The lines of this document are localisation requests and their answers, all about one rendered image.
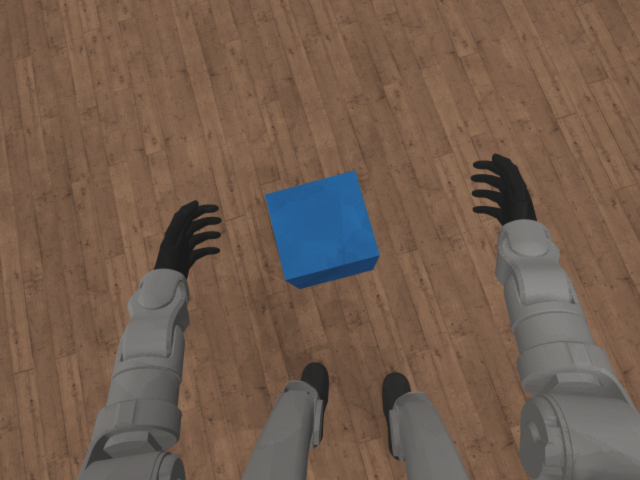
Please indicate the right robot forearm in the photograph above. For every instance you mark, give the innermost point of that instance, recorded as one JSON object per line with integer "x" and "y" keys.
{"x": 557, "y": 351}

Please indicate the robot right upper arm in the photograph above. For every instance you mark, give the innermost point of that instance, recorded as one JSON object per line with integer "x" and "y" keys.
{"x": 572, "y": 437}

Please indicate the robot left hand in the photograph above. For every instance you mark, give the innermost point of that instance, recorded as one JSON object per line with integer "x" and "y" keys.
{"x": 176, "y": 250}

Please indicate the robot left upper arm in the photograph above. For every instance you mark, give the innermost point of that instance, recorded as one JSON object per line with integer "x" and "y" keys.
{"x": 159, "y": 465}

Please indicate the robot left shin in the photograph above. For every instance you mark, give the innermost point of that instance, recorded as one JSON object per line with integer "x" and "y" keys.
{"x": 301, "y": 386}

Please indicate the left robot forearm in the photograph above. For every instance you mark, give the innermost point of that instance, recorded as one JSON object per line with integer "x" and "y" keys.
{"x": 141, "y": 414}

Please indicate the carton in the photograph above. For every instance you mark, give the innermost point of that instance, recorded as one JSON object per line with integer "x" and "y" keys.
{"x": 322, "y": 230}

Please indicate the robot right thigh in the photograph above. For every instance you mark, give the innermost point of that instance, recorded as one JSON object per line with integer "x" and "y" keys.
{"x": 419, "y": 436}

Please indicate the robot right hand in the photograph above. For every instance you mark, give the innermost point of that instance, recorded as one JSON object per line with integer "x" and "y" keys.
{"x": 514, "y": 199}

